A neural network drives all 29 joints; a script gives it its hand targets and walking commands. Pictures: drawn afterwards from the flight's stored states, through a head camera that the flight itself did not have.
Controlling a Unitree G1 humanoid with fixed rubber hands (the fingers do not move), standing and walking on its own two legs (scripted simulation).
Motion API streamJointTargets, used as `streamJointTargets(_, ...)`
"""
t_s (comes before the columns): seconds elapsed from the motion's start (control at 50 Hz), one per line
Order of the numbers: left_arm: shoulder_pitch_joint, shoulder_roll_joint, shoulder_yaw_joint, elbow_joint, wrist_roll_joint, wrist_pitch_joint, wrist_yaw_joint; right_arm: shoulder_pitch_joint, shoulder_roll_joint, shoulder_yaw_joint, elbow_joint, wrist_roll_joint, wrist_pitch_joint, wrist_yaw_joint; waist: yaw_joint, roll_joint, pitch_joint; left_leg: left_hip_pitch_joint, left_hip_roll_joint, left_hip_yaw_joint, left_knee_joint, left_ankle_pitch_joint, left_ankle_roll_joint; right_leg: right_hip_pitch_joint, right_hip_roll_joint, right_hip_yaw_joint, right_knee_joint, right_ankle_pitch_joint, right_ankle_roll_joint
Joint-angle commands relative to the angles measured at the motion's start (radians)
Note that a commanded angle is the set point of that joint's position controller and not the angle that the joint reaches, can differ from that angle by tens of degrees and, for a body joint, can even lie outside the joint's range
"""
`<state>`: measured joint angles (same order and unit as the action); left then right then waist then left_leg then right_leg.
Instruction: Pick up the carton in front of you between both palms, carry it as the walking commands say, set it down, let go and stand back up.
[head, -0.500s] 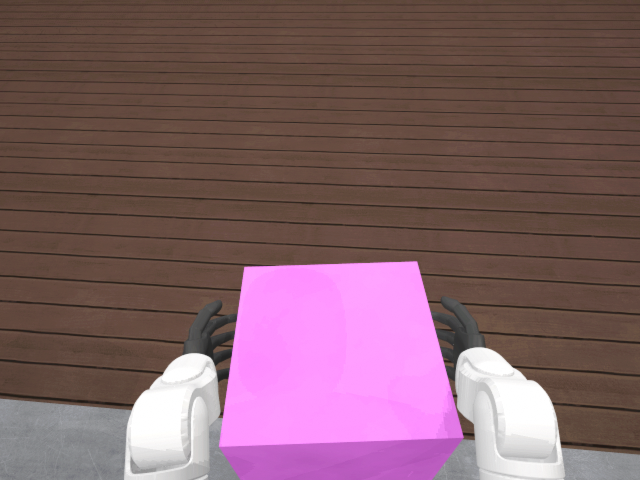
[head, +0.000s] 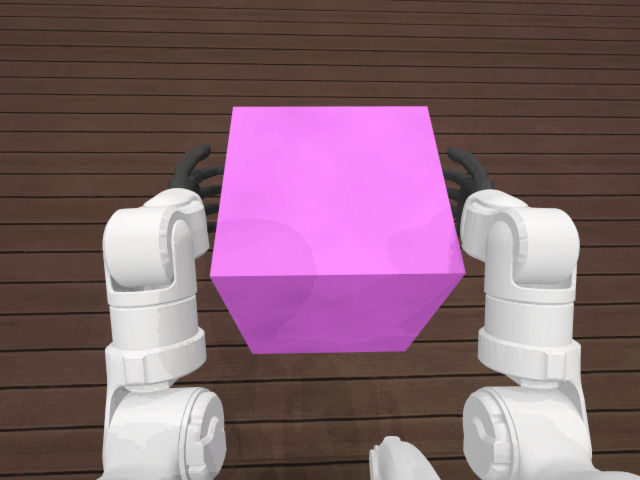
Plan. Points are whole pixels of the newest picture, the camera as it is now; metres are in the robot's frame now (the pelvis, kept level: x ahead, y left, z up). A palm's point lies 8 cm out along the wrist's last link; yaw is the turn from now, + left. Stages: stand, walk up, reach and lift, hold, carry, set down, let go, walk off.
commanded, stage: carry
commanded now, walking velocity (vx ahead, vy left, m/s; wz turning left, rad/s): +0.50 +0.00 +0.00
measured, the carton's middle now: (329, 244) +0.39 -0.01 +0.08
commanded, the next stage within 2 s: none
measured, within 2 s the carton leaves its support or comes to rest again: neither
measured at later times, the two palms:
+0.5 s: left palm (198, 51) +0.72 +0.17 +0.15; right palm (383, 42) +0.75 -0.13 +0.15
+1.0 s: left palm out of the picture +1.06 +0.18 +0.23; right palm out of the picture +1.10 -0.11 +0.23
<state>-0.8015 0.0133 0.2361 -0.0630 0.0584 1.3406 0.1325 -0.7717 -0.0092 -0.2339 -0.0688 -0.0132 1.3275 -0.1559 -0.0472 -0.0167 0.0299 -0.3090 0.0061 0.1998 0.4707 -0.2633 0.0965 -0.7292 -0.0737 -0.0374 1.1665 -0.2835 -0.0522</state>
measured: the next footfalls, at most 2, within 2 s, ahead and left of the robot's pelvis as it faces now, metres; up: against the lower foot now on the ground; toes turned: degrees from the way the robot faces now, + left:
right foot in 0.18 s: +0.33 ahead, -0.11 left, +0.03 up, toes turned -5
left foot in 0.56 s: +0.58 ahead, +0.10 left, +0.06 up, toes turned +5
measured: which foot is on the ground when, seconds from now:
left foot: down 0.00-0.22, up 0.24-0.54, down 0.56-0.94, up 0.96-1.00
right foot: up 0.00-0.16, down 0.18-0.60, up 0.62-0.90, down 0.92-1.00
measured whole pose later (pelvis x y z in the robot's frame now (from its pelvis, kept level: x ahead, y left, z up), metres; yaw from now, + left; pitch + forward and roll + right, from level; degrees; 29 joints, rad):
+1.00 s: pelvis +0.69 -0.01 +0.06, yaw +9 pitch +5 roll -1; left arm -0.89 -0.04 0.30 0.13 0.16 1.30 0.11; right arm -0.92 -0.07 -0.29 0.19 -0.01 1.30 -0.12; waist -0.04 0.04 -0.01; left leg -0.39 -0.01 -0.03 1.08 -0.53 0.04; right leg -0.51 0.01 -0.13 0.71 -0.42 -0.07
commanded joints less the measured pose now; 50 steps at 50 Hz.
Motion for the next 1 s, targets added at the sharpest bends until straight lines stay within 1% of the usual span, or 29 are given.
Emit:
streamJointTargets(0.0,-0.722,-0.948,-0.623,0.031,-0.405,-0.019,-0.181,-0.796,0.943,0.623,-0.014,0.451,-0.007,0.261,-0.005,0.133,-0.469,0.465,0.244,-0.242,-0.087,0.417,0.117,-0.136,-0.002,-0.038,-0.061,0.052,0.008)
streamJointTargets(0.12,-0.794,-1.030,-0.545,0.159,-0.410,-0.008,-0.195,-0.853,0.990,0.520,0.115,0.391,0.005,0.253,-0.017,0.165,-0.398,0.469,0.185,-0.127,-0.021,0.705,0.071,0.021,0.085,-0.166,-0.464,0.120,-0.011)
streamJointTargets(0.16,-0.776,-1.054,-0.519,0.199,-0.399,-0.009,-0.202,-0.846,1.015,0.505,0.140,0.375,0.007,0.253,0.067,0.174,-0.472,0.387,0.165,-0.036,0.212,0.978,0.005,0.349,0.171,-0.232,-0.612,0.188,-0.046)
streamJointTargets(0.18,-0.760,-1.064,-0.507,0.207,-0.393,-0.014,-0.207,-0.847,1.028,0.507,0.145,0.369,0.006,0.253,0.127,0.125,-0.576,0.245,0.138,-0.026,0.391,0.786,-0.030,0.630,0.114,-0.150,-0.650,0.236,-0.067)
streamJointTargets(0.2,-0.766,-1.051,-0.498,0.197,-0.383,-0.024,-0.208,-0.862,1.060,0.517,0.136,0.365,0.008,0.256,0.140,-0.147,-0.744,-0.042,0.071,-0.074,0.667,0.358,-0.075,0.998,-0.178,0.259,-0.554,0.416,-0.189)
streamJointTargets(0.22,-0.740,-1.062,-0.494,0.195,-0.388,-0.028,-0.209,-0.848,1.063,0.509,0.132,0.361,0.007,0.257,0.174,-0.314,-0.778,-0.337,-0.090,-0.133,0.907,-0.243,-0.100,1.178,-0.271,0.578,-0.697,0.457,-0.311)
streamJointTargets(0.24,-0.777,-1.087,-0.513,0.137,-0.411,-0.032,-0.213,-0.877,1.076,0.513,0.109,0.349,-0.003,0.251,0.167,-0.260,-0.715,-0.507,-0.056,-0.232,1.031,-0.251,-0.074,1.202,-0.265,0.576,-0.714,0.453,-0.313)
streamJointTargets(0.26,-0.827,-1.127,-0.536,0.071,-0.442,-0.039,-0.218,-0.899,1.076,0.506,0.066,0.339,-0.011,0.242,0.179,-0.144,-0.668,-0.569,-0.015,-0.263,1.043,-0.223,-0.055,1.170,-0.248,0.503,-0.677,0.493,-0.274)
streamJointTargets(0.3,-0.904,-1.172,-0.587,-0.066,-0.482,-0.053,-0.216,-0.857,1.064,0.504,0.003,0.309,-0.025,0.221,0.152,-0.047,-0.617,-0.566,0.030,-0.257,0.945,-0.168,-0.040,1.075,-0.216,0.379,-0.679,0.455,-0.195)
streamJointTargets(0.34,-0.902,-1.164,-0.626,-0.156,-0.498,-0.066,-0.210,-0.799,1.030,0.513,-0.054,0.271,-0.041,0.200,0.143,-0.049,-0.628,-0.543,0.035,-0.228,0.875,-0.150,-0.038,1.056,-0.201,0.324,-0.698,0.382,-0.171)
streamJointTargets(0.4,-0.838,-1.103,-0.674,-0.229,-0.502,-0.076,-0.208,-0.711,0.962,0.550,-0.117,0.225,-0.063,0.176,0.146,-0.080,-0.613,-0.577,0.033,-0.180,0.719,-0.204,-0.050,1.060,-0.200,0.252,-0.717,0.436,-0.194)
streamJointTargets(0.48,-0.770,-1.015,-0.712,-0.214,-0.495,-0.065,-0.223,-0.681,0.884,0.605,-0.151,0.222,-0.063,0.170,0.129,-0.138,-0.554,-0.306,-0.025,-0.056,0.295,-0.073,-0.049,0.879,-0.115,0.063,-0.727,0.517,-0.147)
streamJointTargets(0.52,-0.735,-0.982,-0.708,-0.143,-0.489,-0.051,-0.233,-0.684,0.868,0.627,-0.116,0.238,-0.051,0.180,0.081,-0.152,-0.571,-0.056,-0.100,0.036,0.157,-0.009,-0.018,0.794,-0.109,-0.015,-0.606,0.711,-0.109)
streamJointTargets(0.54,-0.729,-0.974,-0.703,-0.110,-0.485,-0.043,-0.238,-0.671,0.866,0.630,-0.080,0.251,-0.045,0.188,0.015,-0.115,-0.633,0.182,-0.103,0.044,0.097,0.065,0.005,0.707,-0.087,-0.076,-0.464,0.759,-0.062)
streamJointTargets(0.56,-0.738,-0.961,-0.698,-0.078,-0.473,-0.036,-0.242,-0.662,0.871,0.632,-0.059,0.270,-0.039,0.198,-0.050,-0.046,-0.711,0.443,0.024,-0.131,0.088,0.012,0.024,0.532,-0.063,-0.067,-0.295,0.493,-0.027)
streamJointTargets(0.58,-0.738,-0.973,-0.685,-0.054,-0.475,-0.024,-0.249,-0.669,0.846,0.624,-0.023,0.269,-0.041,0.206,-0.062,0.290,-0.835,0.680,0.307,-0.716,0.005,0.014,0.206,0.250,0.075,-0.033,0.009,0.115,0.036)
streamJointTargets(0.6,-0.759,-0.971,-0.673,-0.020,-0.460,-0.019,-0.252,-0.676,0.900,0.634,0.005,0.295,-0.032,0.216,-0.074,0.353,-0.761,0.738,0.338,-0.885,-0.077,0.228,0.255,0.032,0.163,0.040,0.213,-0.253,0.024)
streamJointTargets(0.64,-0.746,-1.004,-0.628,0.016,-0.420,-0.021,-0.243,-0.758,0.993,0.662,-0.034,0.373,-0.021,0.244,-0.084,0.130,-0.625,0.705,0.285,-0.651,0.047,0.585,0.213,-0.152,0.092,0.065,0.328,-0.209,0.010)
streamJointTargets(0.66,-0.732,-1.007,-0.596,0.027,-0.389,-0.023,-0.235,-0.817,1.035,0.674,-0.065,0.416,-0.021,0.257,-0.083,0.081,-0.592,0.673,0.254,-0.583,0.054,0.626,0.177,-0.168,0.077,0.057,0.275,-0.186,0.011)
streamJointTargets(0.7,-0.720,-0.991,-0.542,0.035,-0.334,-0.032,-0.210,-0.925,1.094,0.684,-0.107,0.484,-0.022,0.274,-0.063,0.087,-0.598,0.645,0.213,-0.534,0.023,0.563,0.135,-0.128,0.073,0.041,0.151,-0.152,0.017)
streamJointTargets(0.78,-0.697,-0.915,-0.472,0.068,-0.234,-0.041,-0.162,-1.012,1.101,0.665,-0.092,0.542,-0.019,0.286,-0.048,0.090,-0.562,0.536,0.223,-0.498,-0.034,0.474,0.167,-0.059,0.081,0.013,-0.142,-0.223,0.041)
streamJointTargets(0.82,-0.675,-0.884,-0.452,0.113,-0.197,-0.039,-0.149,-0.987,1.089,0.644,-0.016,0.536,-0.014,0.292,-0.037,0.137,-0.524,0.397,0.195,-0.426,-0.047,0.455,0.140,0.090,0.096,-0.015,-0.349,-0.132,0.046)
streamJointTargets(0.86,-0.675,-0.875,-0.440,0.163,-0.187,-0.036,-0.149,-0.962,1.085,0.621,0.074,0.520,-0.013,0.299,0.003,0.179,-0.525,0.242,0.163,-0.338,0.003,0.494,0.092,0.344,0.138,-0.094,-0.513,-0.063,0.033)
streamJointTargets(0.88,-0.672,-0.884,-0.442,0.189,-0.191,-0.035,-0.155,-0.947,1.089,0.608,0.118,0.511,-0.012,0.301,0.056,0.144,-0.561,0.122,0.142,-0.286,0.104,0.545,0.056,0.597,0.161,-0.139,-0.600,0.030,0.018)
streamJointTargets(0.9,-0.665,-0.889,-0.441,0.219,-0.202,-0.035,-0.162,-0.938,1.092,0.596,0.155,0.497,-0.012,0.303,0.106,0.079,-0.636,-0.040,0.104,-0.236,0.255,0.464,0.015,0.886,0.084,-0.069,-0.605,0.009,-0.010)
streamJointTargets(0.92,-0.661,-0.878,-0.431,0.231,-0.210,-0.039,-0.170,-0.939,1.107,0.579,0.176,0.487,-0.008,0.309,0.135,-0.216,-0.761,-0.278,0.007,-0.184,0.567,-0.002,-0.056,1.115,-0.287,0.477,-0.712,-0.125,-0.130)
streamJointTargets(0.94,-0.676,-0.900,-0.427,0.249,-0.227,-0.046,-0.179,-0.968,1.098,0.560,0.191,0.470,-0.006,0.310,0.150,-0.317,-0.725,-0.418,-0.075,-0.235,0.765,-0.333,-0.058,1.106,-0.354,0.751,-0.837,-0.059,-0.231)
streamJointTargets(0.96,-0.706,-0.929,-0.455,0.194,-0.255,-0.043,-0.186,-0.952,1.112,0.563,0.197,0.445,-0.006,0.301,0.121,-0.173,-0.614,-0.484,-0.012,-0.273,0.898,-0.290,-0.045,1.038,-0.345,0.657,-0.795,-0.022,-0.220)
streamJointTargets(0.98,-0.772,-0.986,-0.488,0.141,-0.304,-0.042,-0.197,-0.945,1.113,0.546,0.185,0.428,-0.007,0.293,0.122,-0.066,-0.554,-0.527,0.012,-0.259,0.949,-0.236,-0.039,0.975,-0.313,0.538,-0.752,0.159,-0.204)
